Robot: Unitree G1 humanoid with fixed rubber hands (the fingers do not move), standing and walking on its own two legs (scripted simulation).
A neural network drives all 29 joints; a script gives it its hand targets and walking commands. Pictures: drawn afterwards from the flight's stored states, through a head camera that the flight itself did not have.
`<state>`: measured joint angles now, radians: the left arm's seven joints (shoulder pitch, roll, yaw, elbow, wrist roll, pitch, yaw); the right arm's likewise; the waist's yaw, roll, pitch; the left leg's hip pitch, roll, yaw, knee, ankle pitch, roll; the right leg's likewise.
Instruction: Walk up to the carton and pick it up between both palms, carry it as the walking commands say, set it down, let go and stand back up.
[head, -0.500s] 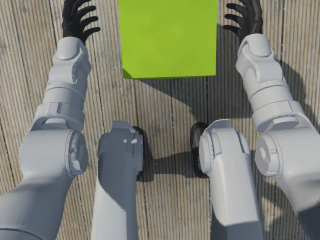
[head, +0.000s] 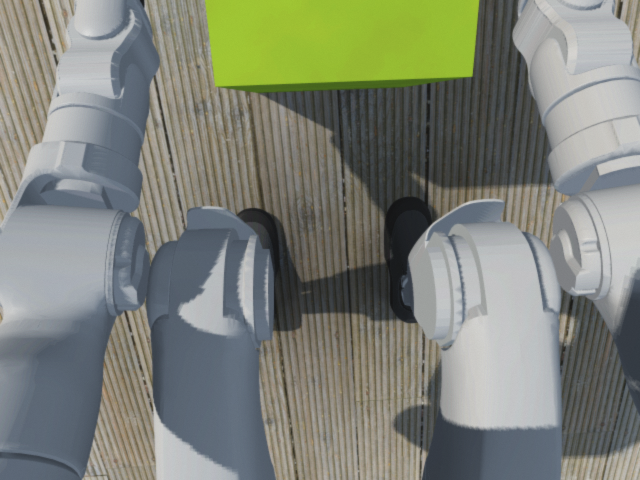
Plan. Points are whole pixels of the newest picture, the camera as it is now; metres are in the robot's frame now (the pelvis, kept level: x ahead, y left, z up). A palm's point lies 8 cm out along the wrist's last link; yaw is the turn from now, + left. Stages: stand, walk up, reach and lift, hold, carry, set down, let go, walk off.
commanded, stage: reach and lift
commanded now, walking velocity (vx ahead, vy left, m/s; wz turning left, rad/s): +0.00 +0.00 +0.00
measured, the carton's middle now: out of the picture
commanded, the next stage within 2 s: none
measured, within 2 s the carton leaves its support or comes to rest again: leaves its support in 1.26 s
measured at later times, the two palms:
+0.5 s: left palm out of the picture +0.53 +0.16 -0.19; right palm out of the picture +0.53 -0.15 -0.17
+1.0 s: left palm out of the picture +0.53 +0.15 -0.17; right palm out of the picture +0.53 -0.14 -0.17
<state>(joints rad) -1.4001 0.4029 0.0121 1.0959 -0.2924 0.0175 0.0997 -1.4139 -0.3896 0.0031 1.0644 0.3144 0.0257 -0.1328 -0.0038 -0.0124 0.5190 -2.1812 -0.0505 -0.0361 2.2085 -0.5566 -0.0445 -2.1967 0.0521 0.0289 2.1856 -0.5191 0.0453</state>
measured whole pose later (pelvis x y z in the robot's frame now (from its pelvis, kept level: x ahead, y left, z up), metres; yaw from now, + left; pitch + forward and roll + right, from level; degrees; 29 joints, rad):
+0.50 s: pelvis +0.02 +0.00 +0.01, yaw +0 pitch +39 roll +0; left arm -1.35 0.29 0.06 1.19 -0.20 -0.02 0.11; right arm -1.34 -0.26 -0.03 1.15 0.24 -0.02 -0.15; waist -0.01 -0.03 0.27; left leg -2.29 -0.04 -0.04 2.17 -0.57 -0.05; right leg -2.31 0.06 0.03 2.15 -0.53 0.04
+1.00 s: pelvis +0.02 +0.00 +0.00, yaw +0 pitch +38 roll +0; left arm -1.38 0.23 0.13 1.20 -0.13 0.02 0.16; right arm -1.36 -0.21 -0.15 1.20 0.16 0.02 -0.18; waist -0.01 -0.03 0.26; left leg -2.29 -0.06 -0.04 2.21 -0.58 -0.05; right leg -2.31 0.07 0.04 2.19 -0.54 0.05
